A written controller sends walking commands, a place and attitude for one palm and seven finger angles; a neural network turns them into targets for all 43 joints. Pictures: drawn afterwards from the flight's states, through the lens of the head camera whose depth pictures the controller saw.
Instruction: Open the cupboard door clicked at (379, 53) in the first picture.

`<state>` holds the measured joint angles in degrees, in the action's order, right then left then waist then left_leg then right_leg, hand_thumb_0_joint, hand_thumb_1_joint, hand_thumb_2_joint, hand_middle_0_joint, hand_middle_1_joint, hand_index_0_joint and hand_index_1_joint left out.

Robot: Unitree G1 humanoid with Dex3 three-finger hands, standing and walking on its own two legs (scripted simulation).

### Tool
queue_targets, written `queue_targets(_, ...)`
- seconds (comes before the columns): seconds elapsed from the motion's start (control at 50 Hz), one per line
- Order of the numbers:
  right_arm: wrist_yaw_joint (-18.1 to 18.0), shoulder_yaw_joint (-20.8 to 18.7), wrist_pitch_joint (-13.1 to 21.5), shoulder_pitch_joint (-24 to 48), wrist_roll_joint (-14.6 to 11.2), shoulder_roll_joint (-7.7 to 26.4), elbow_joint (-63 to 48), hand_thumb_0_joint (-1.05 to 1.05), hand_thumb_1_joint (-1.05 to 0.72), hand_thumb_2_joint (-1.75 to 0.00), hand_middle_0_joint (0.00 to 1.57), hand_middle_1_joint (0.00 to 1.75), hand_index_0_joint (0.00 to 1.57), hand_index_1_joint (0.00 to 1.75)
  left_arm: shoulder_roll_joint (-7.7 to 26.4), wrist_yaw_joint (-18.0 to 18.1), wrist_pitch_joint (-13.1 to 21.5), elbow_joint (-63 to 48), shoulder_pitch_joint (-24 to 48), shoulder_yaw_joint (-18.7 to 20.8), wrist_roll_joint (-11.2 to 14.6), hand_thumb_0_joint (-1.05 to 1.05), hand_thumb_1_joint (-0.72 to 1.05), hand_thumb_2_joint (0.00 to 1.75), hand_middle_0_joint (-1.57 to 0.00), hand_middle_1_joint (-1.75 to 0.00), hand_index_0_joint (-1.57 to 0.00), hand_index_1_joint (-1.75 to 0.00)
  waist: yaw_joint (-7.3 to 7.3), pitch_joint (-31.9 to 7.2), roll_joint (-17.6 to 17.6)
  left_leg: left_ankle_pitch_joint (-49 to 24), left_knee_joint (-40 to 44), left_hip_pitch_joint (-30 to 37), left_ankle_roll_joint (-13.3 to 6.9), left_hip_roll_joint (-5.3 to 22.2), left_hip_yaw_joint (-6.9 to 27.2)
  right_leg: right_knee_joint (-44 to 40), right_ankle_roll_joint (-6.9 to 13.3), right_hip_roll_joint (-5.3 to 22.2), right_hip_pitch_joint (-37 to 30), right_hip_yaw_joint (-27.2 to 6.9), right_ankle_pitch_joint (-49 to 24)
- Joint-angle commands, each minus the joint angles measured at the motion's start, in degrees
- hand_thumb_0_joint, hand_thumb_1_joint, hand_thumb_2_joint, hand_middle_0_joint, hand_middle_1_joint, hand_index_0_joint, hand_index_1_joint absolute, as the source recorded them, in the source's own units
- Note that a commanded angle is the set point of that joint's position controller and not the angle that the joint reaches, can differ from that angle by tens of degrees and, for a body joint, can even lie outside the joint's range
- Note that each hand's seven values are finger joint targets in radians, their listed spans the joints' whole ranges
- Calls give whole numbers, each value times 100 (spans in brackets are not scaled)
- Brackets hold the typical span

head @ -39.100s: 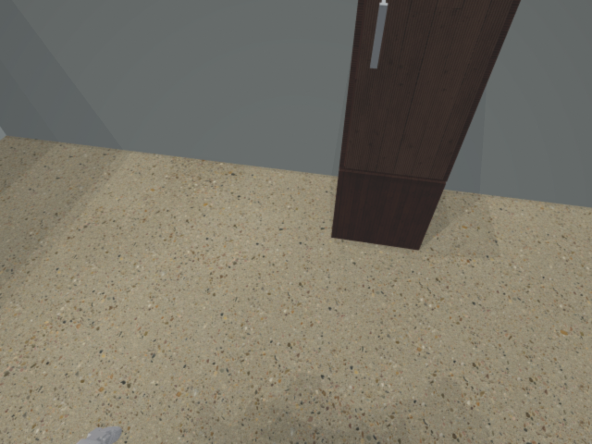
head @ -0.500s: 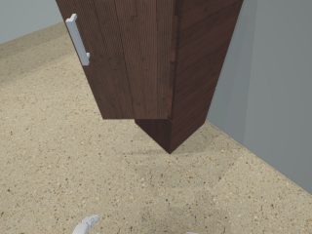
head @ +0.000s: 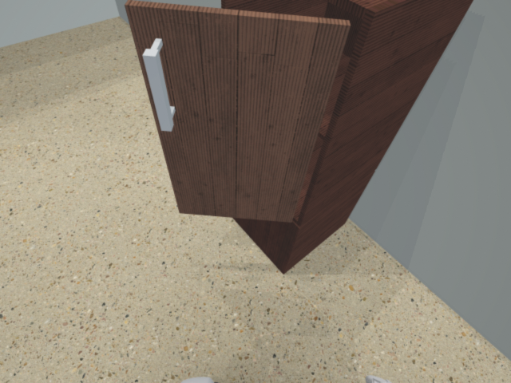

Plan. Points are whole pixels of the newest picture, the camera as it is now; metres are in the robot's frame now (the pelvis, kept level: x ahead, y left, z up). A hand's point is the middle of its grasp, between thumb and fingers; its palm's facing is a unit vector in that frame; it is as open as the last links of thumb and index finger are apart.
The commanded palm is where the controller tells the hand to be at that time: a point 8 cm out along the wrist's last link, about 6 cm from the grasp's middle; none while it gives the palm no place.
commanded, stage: come to a stop and stand still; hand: left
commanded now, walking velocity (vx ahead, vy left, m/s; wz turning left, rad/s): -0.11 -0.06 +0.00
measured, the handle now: (162, 87) +0.56 +0.22 +0.12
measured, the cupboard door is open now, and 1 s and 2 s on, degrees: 47 47 47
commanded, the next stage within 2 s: look again from close up in 1.04 s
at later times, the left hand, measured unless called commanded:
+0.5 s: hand out of the picture +0.01 +0.14 -0.16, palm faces +0.04 -0.98 -0.21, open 7.3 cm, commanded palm none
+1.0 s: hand out of the picture +0.00 +0.16 -0.18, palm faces +0.02 -0.99 -0.17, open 7.4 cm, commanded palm none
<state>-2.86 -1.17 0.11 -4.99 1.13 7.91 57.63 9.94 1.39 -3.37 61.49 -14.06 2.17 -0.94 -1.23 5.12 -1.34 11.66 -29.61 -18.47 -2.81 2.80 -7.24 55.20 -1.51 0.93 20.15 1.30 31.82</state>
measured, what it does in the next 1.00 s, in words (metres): steps on the spot: right foot, then left foot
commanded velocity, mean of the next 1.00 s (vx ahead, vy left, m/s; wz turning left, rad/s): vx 0.03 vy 0.06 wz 0.00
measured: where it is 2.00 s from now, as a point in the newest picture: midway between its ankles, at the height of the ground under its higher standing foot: outside the picture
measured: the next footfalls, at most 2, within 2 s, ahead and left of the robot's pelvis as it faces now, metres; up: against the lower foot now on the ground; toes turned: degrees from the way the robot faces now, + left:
right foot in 0.22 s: +0.00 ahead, -0.18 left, +0.00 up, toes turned -2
left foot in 0.56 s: +0.00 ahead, +0.07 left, +0.00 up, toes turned +4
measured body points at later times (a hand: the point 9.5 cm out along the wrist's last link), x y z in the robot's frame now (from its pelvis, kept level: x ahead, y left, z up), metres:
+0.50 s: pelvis -0.02 -0.05 +0.01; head +0.01 -0.05 +0.45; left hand +0.01 +0.19 -0.15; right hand -0.01 -0.30 -0.15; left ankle -0.04 +0.07 -0.72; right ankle -0.04 -0.18 -0.74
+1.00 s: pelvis -0.01 -0.01 +0.00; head +0.01 +0.00 +0.45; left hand +0.00 +0.21 -0.16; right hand +0.02 -0.24 -0.15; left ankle -0.04 +0.06 -0.74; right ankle -0.04 -0.18 -0.74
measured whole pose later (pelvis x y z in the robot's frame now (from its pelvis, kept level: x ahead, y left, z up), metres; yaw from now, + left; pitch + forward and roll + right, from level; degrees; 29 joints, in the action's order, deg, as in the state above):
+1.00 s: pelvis -0.01 -0.01 +0.00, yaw +0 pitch +0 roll +0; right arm -2.1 -0.8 0.5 -13.1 0.6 9.0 62.9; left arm 9.5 1.5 -1.1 64.7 -13.8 0.2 -1.0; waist -0.8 1.8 -2.0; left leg 16.4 -24.1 -7.6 -3.3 -2.3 -5.7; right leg 24.9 -4.1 5.3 8.4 0.3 16.0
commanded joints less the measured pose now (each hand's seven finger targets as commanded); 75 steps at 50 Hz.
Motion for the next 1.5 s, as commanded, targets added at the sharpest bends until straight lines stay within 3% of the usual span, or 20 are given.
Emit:
queue_targets(0.0,-141,-407,-79,-658,17,1397,-107,0,-90,-90,20,30,20,30,446,10,-16,-467,-309,245,5,0,90,90,-20,-30,-20,-30,192,-1157,637,-3863,667,1254,-900,1877,1288,730,-50,120,548,-355,-247)
queue_targets(0.1,11,-434,-102,-372,73,1301,-211,0,-90,-90,20,30,20,30,284,-39,28,-655,-306,216,-16,0,90,90,-20,-30,-20,-30,122,-976,1256,-1239,1050,447,-616,1575,1205,-888,32,138,-286,66,-531)
queue_targets(0.16,116,-418,-147,-393,11,1129,-177,0,-90,-90,20,30,20,30,345,-21,168,-425,-793,193,-34,0,90,90,-20,-30,-20,-30,-110,-871,671,630,725,-295,-156,976,911,-2771,63,83,-1477,280,-1710)
queue_targets(0.18,158,-346,-155,-478,-48,763,-168,0,-90,-90,20,30,20,30,608,16,261,-414,-805,196,-84,0,90,90,-20,-30,-20,-30,-128,-694,-346,1209,74,-554,160,386,605,-3723,220,617,-1465,-545,-1326)
queue_targets(0.2,230,-261,-206,-433,-77,435,-292,0,-90,-90,20,30,20,30,1038,38,319,-513,-451,210,-92,0,90,90,-20,-30,-20,-30,-2,-320,-1591,1618,-552,-705,470,-63,314,-4572,615,1738,-696,-1850,-226)
queue_targets(0.22,291,-274,-257,-266,-40,686,-354,0,-90,-90,20,30,20,30,1199,42,324,-697,-94,174,-62,0,90,90,-20,-30,-20,-30,-75,-21,-1356,1741,-1101,-399,424,15,574,-4950,910,2049,207,-2092,607)
queue_targets(0.24,360,-284,-243,-354,-23,645,-353,0,-90,-90,20,30,20,30,1243,17,297,-805,226,151,-95,0,90,90,-20,-30,-20,-30,100,102,-780,1531,-1387,-184,394,-84,541,-4863,936,1902,604,-1813,591)
queue_targets(0.28,325,-302,-263,-506,4,701,-175,0,-90,-90,20,30,20,30,1032,36,394,-709,272,152,-66,0,90,90,-20,-30,-20,-30,94,210,-1391,1170,-1607,-509,405,-51,676,-4568,826,1605,34,-1649,-874)
queue_targets(0.46,235,-218,-105,-896,-78,654,-38,0,-90,-90,20,30,20,30,1184,72,434,-345,-325,262,-38,0,90,90,-20,-30,-20,-30,-114,-595,-829,948,55,-92,538,-287,411,-3233,964,1676,-1859,-1014,-4862)
queue_targets(0.5,200,-195,-37,-1208,-67,676,110,0,-90,-90,20,30,20,30,1019,69,396,-346,-142,228,30,0,90,90,-20,-30,-20,-30,41,-675,-543,-238,937,871,440,-198,465,-2858,629,1298,-1283,-682,-4312)
queue_targets(0.54,138,-234,40,-1236,-20,1085,120,0,-90,-90,20,30,20,30,598,35,346,-366,-234,118,63,0,90,90,-20,-30,-20,-30,-25,-1015,603,-2059,686,1463,3,785,1289,-2554,209,624,-700,-88,-2592)
queue_targets(0.56,117,-235,4,-1181,-9,1170,105,0,-90,-90,20,30,20,30,496,57,315,-349,-173,86,40,0,90,90,-20,-30,-20,-30,-19,-915,600,-1984,756,1155,-173,979,1288,-2645,125,469,-839,99,-1785)
queue_targets(0.66,41,-145,11,-992,-26,981,189,0,-90,-90,20,30,20,30,457,0,213,-97,-67,-11,12,0,90,90,-20,-30,-20,-30,6,-184,788,-1216,1246,735,-65,635,1171,-2778,122,393,-835,44,-1728)
queue_targets(0.78,45,-126,77,-1151,-69,857,311,0,-90,-90,20,30,20,30,470,17,301,108,-180,-60,2,0,90,90,-20,-30,-20,-30,83,-339,1,-1436,1031,1052,110,413,943,-3187,138,544,-1012,-120,-2559)
queue_targets(1.1,25,-34,108,-1372,-53,674,618,0,-90,-90,20,30,20,30,364,62,328,252,-360,-104,32,0,90,90,-20,-30,-20,-30,86,-140,152,-1544,1044,1086,154,324,811,-3334,158,580,-1142,-157,-2768)
queue_targets(1.12,118,-1,183,-1164,-134,1019,182,0,-90,-90,20,30,20,30,526,301,469,278,-544,-187,-66,0,90,90,-20,-30,-20,-30,94,-28,442,-3208,194,767,298,481,845,-3057,124,623,-813,-251,-3390)
queue_targets(1.18,119,24,261,-1531,15,797,123,0,-90,-90,20,30,20,30,516,190,496,16,-458,-178,-6,0,90,90,-20,-30,-20,-30,92,-535,1188,-2804,453,862,152,483,982,-2571,315,407,-1012,7,-2156)
queue_targets(1.28,94,29,202,-1521,-41,727,4,0,-90,-90,20,30,20,30,454,128,502,-27,-392,-190,25,0,90,90,-20,-30,-20,-30,157,-526,11,-1738,357,927,0,379,868,-2698,327,467,-952,-80,-2750)
queue_targets(1.38,148,59,137,-1448,-37,641,96,0,-90,-90,20,30,20,30,485,88,470,-64,-367,-204,26,0,90,90,-20,-30,-20,-30,153,129,-216,-138,712,528,47,236,796,-3022,322,492,-604,-279,-2095)
queue_targets(1.48,161,80,132,-1436,-29,626,209,0,-90,-90,20,30,20,30,552,69,478,-83,-382,-180,26,0,90,90,-20,-30,-20,-30,146,165,-142,17,783,574,93,203,710,-3192,342,488,-495,-421,-1840)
